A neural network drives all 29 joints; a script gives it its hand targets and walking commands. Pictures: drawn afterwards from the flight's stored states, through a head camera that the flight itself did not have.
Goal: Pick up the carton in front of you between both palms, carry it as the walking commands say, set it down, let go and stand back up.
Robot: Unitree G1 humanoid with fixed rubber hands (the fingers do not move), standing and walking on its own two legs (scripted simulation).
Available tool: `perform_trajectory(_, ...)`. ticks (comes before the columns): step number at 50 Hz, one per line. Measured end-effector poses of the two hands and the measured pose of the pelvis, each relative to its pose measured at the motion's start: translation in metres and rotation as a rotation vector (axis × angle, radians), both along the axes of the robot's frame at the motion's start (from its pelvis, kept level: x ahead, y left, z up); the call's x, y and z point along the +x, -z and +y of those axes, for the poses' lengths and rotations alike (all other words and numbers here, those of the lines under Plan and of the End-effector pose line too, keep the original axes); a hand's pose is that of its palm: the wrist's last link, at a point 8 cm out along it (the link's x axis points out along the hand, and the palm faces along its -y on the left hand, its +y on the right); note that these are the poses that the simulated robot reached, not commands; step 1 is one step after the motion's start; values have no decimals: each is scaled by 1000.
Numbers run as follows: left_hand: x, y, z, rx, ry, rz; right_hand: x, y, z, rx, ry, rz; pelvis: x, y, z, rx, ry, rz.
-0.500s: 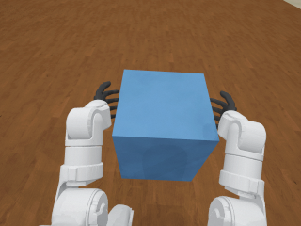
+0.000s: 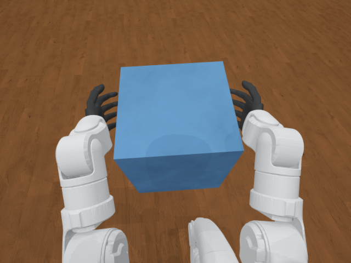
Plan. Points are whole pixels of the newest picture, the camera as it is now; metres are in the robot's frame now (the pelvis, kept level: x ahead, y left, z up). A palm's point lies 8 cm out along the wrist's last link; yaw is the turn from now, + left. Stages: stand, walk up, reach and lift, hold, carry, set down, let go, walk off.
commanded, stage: carry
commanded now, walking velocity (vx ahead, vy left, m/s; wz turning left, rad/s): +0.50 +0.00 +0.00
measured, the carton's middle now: (176, 135) +0.38 -0.01 +0.07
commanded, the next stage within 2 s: none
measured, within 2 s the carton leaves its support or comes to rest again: neither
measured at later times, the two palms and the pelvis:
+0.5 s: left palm (64, 34) +0.68 +0.29 +0.14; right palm (170, 29) +0.73 -0.01 +0.14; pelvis +0.36 +0.08 +0.03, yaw +6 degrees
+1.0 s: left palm out of the picture +0.97 +0.31 +0.13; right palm out of the picture +0.98 +0.01 +0.14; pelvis +0.74 +0.16 +0.02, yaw +1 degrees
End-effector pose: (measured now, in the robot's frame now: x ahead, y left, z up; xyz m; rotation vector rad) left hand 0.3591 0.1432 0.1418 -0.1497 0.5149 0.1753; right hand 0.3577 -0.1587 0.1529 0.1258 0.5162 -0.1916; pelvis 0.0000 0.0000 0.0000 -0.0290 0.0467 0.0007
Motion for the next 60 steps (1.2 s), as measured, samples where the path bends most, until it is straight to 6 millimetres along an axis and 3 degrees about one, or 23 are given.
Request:
perform_trajectory(5, 65, -48, 43, -3, -26, -35, 82, -55, 45, -43, -74, -44, 74, -22, 12, -27, -47, 40)
perform_trajectory(9, 123, -56, 64, -7, -40, 1, 146, -66, 67, -61, -97, -13, 136, -24, 22, -37, -75, 51)
perform_trajectory(15, 211, -40, 87, -23, -96, 81, 244, -40, 89, -23, -124, 66, 238, -15, 36, -3, -138, 32)
perform_trajectory(19, 252, -21, 117, -23, -180, 119, 306, -14, 124, 23, -189, 106, 284, -17, 50, -21, -93, 33)
perform_trajectory(27, 352, 3, 147, -26, -164, 161, 393, 20, 149, 36, -116, 151, 395, -31, 91, 14, -92, 63)
perform_trajectory(32, 426, 25, 159, -25, -80, 134, 442, 41, 161, 59, -51, 128, 485, -16, 138, 25, -41, 56)
perform_trajectory(35, 466, 35, 164, 19, -5, 150, 468, 49, 166, 5, -33, 143, 526, -18, 156, 37, -8, 63)
perform_trajectory(40, 512, 33, 166, 40, 80, 187, 501, 39, 169, -35, 1, 183, 589, -36, 169, 5, 14, 76)
perform_trajectory(44, 550, 21, 169, 48, 88, 150, 540, 25, 172, -48, -1, 146, 647, -40, 171, -8, 4, 71)
perform_trajectory(49, 603, 12, 171, 63, 42, 78, 607, 17, 174, -34, -42, 71, 727, -28, 164, -2, -9, 36)
perform_trajectory(53, 652, 15, 172, 80, -10, 46, 670, 23, 175, -25, -89, 34, 788, -11, 155, -11, -55, 20)
perform_trajectory(60, 717, 15, 192, 46, -89, 162, 758, 23, 197, -46, -171, 145, 865, -32, 159, 24, -67, 35)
